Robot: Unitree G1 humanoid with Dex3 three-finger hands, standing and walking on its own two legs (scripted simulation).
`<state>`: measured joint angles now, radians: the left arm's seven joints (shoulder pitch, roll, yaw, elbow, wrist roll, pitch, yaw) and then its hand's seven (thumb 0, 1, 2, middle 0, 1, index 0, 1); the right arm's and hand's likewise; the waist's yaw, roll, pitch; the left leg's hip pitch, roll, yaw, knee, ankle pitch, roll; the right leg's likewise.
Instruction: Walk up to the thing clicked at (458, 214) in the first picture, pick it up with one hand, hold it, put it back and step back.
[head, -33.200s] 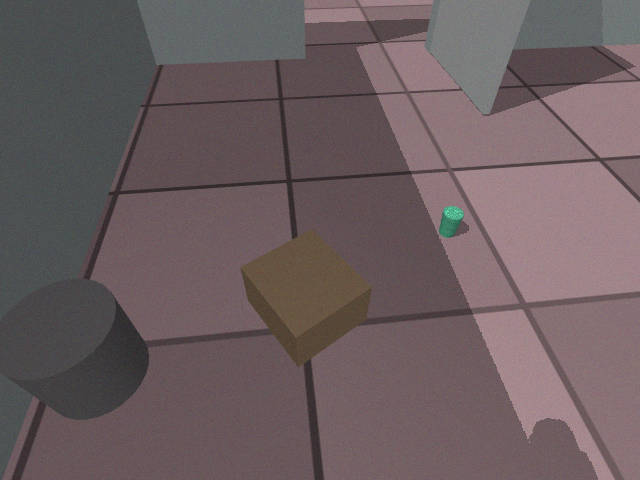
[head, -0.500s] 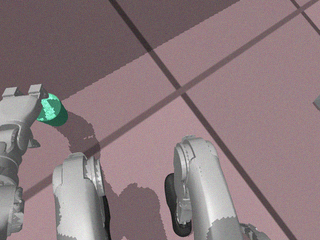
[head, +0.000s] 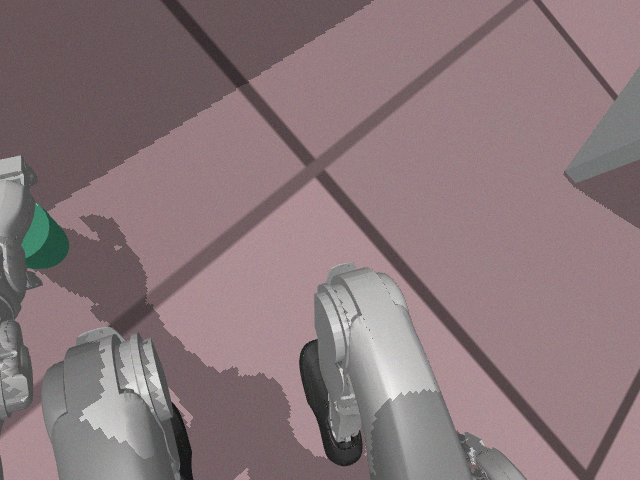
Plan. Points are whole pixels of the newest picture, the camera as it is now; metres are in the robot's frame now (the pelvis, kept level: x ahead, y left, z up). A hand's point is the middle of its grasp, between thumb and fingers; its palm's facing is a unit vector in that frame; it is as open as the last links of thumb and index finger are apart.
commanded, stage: rest palm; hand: left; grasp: from above
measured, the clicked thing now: (28, 238) +0.46 +0.27 -0.26
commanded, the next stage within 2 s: close in 0.74 s
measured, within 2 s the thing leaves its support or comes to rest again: neither
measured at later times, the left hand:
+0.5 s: hand (23, 240) +0.45 +0.26 -0.22, palm faces -0.44 -0.10 -0.89, open 14.0 cm
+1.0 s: hand (20, 240) +0.45 +0.26 -0.22, palm faces -0.45 -0.11 -0.88, open 13.8 cm
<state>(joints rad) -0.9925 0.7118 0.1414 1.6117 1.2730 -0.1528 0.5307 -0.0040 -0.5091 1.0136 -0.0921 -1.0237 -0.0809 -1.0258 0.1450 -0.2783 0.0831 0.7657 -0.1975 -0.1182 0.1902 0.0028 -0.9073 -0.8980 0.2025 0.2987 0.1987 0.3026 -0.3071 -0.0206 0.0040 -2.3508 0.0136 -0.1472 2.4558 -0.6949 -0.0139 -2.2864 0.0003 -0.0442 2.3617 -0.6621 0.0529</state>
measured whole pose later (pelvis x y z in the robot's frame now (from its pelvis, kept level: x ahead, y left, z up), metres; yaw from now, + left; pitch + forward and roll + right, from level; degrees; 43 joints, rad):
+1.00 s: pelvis +0.00 +0.00 -0.02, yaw -3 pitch +28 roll -10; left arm -1.06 0.86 0.12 1.82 1.32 -0.25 0.63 0.00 -0.54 1.04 -0.15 -1.04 -0.15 -1.04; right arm 0.14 -0.32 0.19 0.76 -0.28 -0.21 0.28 0.00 -0.90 -0.90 0.20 0.30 0.20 0.30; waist -0.36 -0.06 0.07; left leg -2.35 0.02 -0.21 2.54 -0.71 -0.02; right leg -2.27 0.03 -0.09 2.40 -0.65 0.06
